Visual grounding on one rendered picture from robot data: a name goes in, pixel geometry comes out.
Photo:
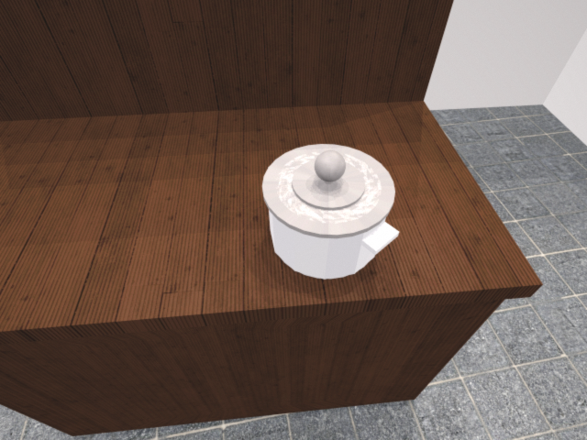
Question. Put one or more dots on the table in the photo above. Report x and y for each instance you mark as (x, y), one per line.
(139, 286)

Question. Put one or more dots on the pot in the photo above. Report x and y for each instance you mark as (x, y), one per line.
(328, 258)

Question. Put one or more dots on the knob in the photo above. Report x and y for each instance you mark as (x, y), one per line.
(330, 166)

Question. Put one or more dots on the lid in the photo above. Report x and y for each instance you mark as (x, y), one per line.
(354, 204)

